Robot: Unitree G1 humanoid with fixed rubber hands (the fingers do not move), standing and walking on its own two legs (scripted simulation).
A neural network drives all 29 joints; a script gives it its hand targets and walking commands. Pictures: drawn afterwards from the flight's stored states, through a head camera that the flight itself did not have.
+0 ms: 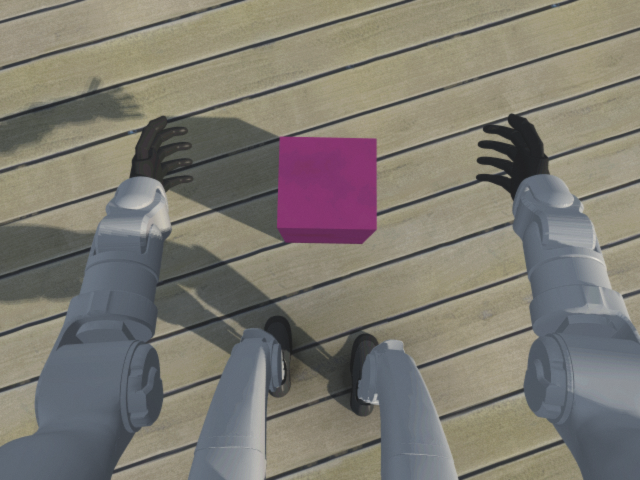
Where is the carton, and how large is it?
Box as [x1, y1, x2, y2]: [277, 136, 376, 243]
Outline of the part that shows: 280,136 277,228 285,242 362,243 376,229 376,138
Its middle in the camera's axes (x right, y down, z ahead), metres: +0.02 -0.12 +0.95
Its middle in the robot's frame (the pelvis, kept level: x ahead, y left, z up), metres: +0.54 +0.01 -0.56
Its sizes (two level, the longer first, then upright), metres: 0.210 0.200 0.250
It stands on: the floor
